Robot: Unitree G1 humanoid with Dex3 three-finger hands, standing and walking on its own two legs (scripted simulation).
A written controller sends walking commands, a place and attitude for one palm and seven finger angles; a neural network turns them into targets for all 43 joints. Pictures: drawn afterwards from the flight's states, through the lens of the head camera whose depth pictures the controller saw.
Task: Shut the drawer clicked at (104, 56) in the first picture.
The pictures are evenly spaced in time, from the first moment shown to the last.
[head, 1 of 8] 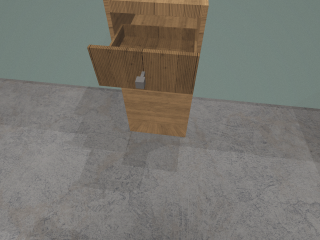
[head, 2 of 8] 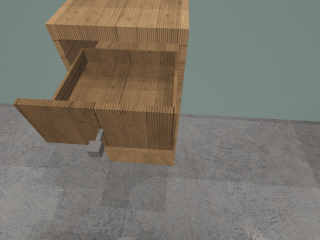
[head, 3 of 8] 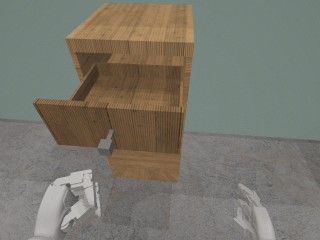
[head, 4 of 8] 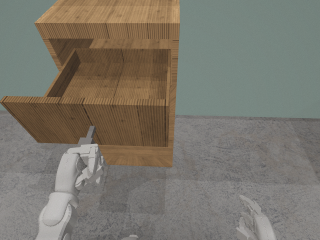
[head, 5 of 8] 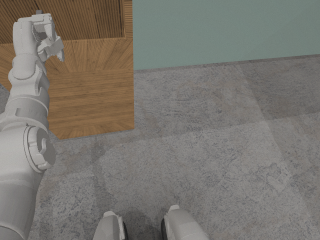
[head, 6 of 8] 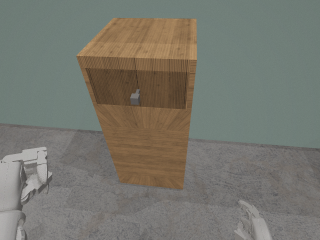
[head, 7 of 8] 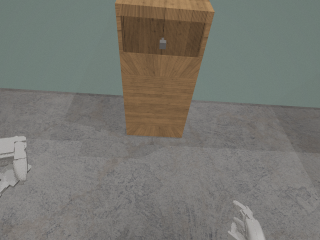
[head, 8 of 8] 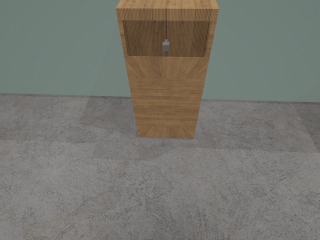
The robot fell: no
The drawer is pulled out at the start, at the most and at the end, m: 0.28 0.28 0.00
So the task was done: yes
